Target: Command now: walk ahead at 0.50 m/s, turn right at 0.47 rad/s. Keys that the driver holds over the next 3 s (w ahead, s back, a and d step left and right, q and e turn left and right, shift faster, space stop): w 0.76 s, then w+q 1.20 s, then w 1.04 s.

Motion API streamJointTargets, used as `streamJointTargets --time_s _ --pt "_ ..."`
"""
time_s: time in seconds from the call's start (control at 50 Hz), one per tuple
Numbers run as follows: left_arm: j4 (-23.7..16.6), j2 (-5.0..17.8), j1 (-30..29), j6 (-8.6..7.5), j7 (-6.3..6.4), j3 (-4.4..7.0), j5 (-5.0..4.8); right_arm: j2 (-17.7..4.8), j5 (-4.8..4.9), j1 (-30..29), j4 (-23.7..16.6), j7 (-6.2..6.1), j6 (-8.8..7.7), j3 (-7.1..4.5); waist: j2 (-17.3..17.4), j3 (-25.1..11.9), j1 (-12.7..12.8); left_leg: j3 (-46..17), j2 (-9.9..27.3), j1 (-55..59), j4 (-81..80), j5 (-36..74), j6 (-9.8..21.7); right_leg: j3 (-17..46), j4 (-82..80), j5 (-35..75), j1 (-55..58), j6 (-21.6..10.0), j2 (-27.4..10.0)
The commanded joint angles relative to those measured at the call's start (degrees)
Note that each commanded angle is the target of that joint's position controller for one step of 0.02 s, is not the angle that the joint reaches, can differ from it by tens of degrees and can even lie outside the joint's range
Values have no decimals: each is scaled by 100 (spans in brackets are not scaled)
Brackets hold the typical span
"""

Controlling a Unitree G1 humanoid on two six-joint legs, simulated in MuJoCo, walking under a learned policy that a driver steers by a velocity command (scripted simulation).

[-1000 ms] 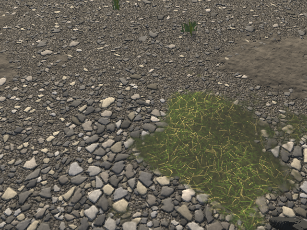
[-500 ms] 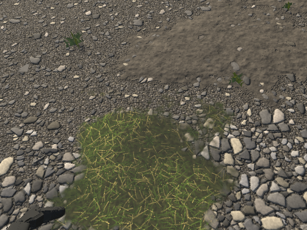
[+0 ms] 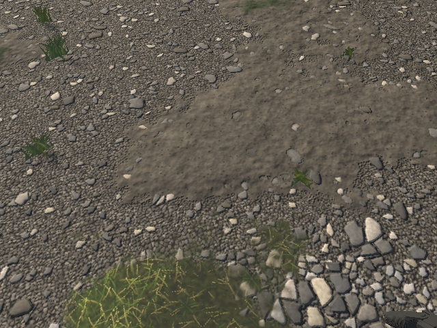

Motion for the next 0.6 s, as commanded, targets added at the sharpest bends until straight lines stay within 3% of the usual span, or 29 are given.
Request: streamJointTargets --time_s 0.02,0.04,0.06,0.1,0.16,0.22,0.28,0.34,0.38,0.4,0.42,0.44,0.46,0.48,0.5,0.52,0.54,0.56,0.6 --pt "-552 752 -307 -104 23 118 41 -738 -8 1131 -44 -29 56 -258 609 -443 -723 -2999 2067 2984 -1608 -1604 990 -183 1730 588 -2981 130 -583" --pt "-626 668 -555 -124 8 119 104 -623 -35 976 6 -29 79 -217 563 -123 -640 -2488 1839 2452 -1714 -947 988 -200 1441 836 -2877 129 -702" --pt "-646 556 -570 -129 -28 112 84 -541 -71 912 39 -41 70 -176 681 -16 -501 -2081 1659 2097 -1840 -503 953 -221 1210 989 -2615 105 -827" --pt "-612 337 -499 -117 -69 62 58 -501 -18 937 140 -38 30 -168 810 -32 -390 -1627 1524 1866 -2035 27 1031 -379 760 1038 -2371 111 -883" --pt "-733 150 -898 -138 -101 -40 147 -784 62 1044 300 -51 12 -240 656 39 -414 -1217 1604 1846 -2269 730 1205 -590 -174 1472 -2469 185 -1005" --pt "-800 43 -1397 -221 -183 -123 139 -946 111 1137 410 -69 75 -263 596 89 -578 -679 1447 1787 -2344 996 1085 -818 -1282 2371 -2148 201 -1000" --pt "-897 80 -1900 -264 -251 -131 88 -1062 167 1444 573 -66 140 -269 619 161 -762 -453 1441 1850 -2280 1009 971 -1006 -2023 2819 -1757 199 -846" --pt "-1020 203 -2172 -284 -305 -94 59 -1157 219 1644 730 -71 227 -287 685 262 -745 -513 1682 2234 -2100 1151 868 -1035 -2449 2555 -1630 24 -760" --pt "-939 360 -1819 -295 -308 -9 92 -1246 244 1562 776 -98 292 -303 702 90 -413 -373 1680 2343 -1585 2085 723 -1198 -2811 2411 -913 -171 -584" --pt "-729 553 -1191 -284 -277 109 133 -1174 247 1563 787 -112 308 -270 598 -304 -86 -115 1452 2212 -801 2879 589 -1323 -2984 2449 59 -317 -431" --pt "-502 852 -284 -260 -216 248 160 -969 169 1555 733 -130 294 -178 422 -919 328 143 1179 1540 424 2574 374 -961 -2860 2501 1459 -536 -768" --pt "-434 1460 403 -208 -148 370 269 -429 29 1873 487 -114 204 13 -829 -1734 347 468 431 -581 2681 357 -49 1399 -3001 1967 3505 -1299 -2278" --pt "-382 1269 536 -199 -168 309 166 -489 78 1900 519 -105 94 25 -1342 -2153 345 -257 102 -1515 3754 -2323 -85 3088 -3802 1265 3714 -1703 -2743" --pt "-382 950 198 -224 -193 187 133 -945 226 1546 426 -62 36 -112 -904 -1342 310 -441 458 -2064 4156 -2088 -22 2486 -3914 929 3113 -1494 -2565" --pt "-413 756 -133 -239 -202 122 130 -941 260 1195 350 -48 18 -108 -655 -794 187 -306 703 -2071 4006 -1587 36 1705 -4004 1152 2387 -1330 -2296" --pt "-410 611 -457 -255 -229 75 164 -868 178 1046 346 -63 30 -110 -357 -416 14 -250 862 -1883 3672 -1178 10 1213 -4196 1554 1680 -1242 -2050" --pt "-423 461 -687 -294 -248 29 202 -837 111 1087 375 -75 86 -138 -399 -245 -183 -306 1010 -1553 3376 -874 -21 870 -4380 1999 1167 -1172 -1867" --pt "-413 426 -823 -322 -256 26 218 -735 104 1205 419 -66 151 -123 -471 -198 -329 -312 1050 -1258 3255 -686 -71 665 -4555 2252 823 -1179 -1776" --pt "-310 486 -835 -408 -248 55 191 -561 82 1233 444 -78 253 -93 -394 -139 -444 -263 1047 -1133 2992 -391 -183 294 -4775 2770 527 -1263 -1721"
Next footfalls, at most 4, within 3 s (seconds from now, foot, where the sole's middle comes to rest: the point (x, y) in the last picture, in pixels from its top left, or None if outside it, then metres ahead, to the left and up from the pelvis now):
0.42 right None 0.36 -0.16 -0.76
0.94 left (224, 266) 0.68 0.05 -0.76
1.44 right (276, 195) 0.97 -0.13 -0.76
1.96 left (183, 160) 1.12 0.23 -0.76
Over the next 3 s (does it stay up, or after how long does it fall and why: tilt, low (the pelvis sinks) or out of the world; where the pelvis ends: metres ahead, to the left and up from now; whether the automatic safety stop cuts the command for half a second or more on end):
stays up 1.51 0.41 0.00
